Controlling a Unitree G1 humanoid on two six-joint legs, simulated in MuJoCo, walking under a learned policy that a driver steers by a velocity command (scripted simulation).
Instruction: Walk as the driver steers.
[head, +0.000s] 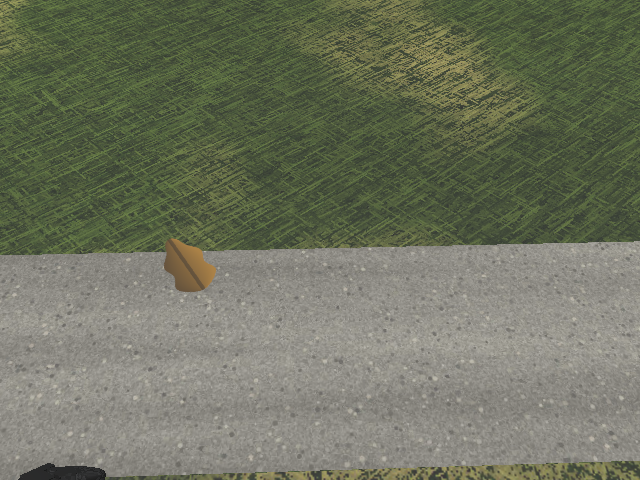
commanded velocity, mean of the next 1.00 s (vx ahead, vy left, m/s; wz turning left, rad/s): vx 1.00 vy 0.00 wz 0.01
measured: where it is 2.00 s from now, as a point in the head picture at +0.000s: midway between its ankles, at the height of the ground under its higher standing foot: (314, 73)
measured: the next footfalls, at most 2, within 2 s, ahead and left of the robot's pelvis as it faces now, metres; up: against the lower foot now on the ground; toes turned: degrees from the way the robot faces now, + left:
right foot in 0.14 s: +0.33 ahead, -0.07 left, +0.00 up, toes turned -13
left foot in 0.58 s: +0.80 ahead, -0.06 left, +0.00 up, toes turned -13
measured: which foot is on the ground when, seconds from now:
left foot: down 0.00-0.14, up 0.16-0.56, down 0.58-1.00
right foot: up 0.00-0.12, down 0.14-0.60, up 0.62-1.00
